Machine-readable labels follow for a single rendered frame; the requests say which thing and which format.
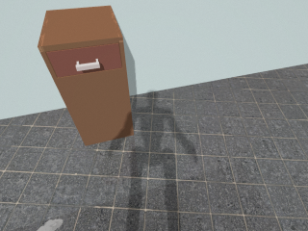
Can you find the left robot hand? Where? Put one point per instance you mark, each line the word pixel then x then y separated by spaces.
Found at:
pixel 51 225

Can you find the drawer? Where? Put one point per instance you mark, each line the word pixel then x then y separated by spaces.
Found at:
pixel 64 61

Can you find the handle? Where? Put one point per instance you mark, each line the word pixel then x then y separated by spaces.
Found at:
pixel 80 67

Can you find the cabinet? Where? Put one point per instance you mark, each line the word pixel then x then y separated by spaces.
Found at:
pixel 98 102

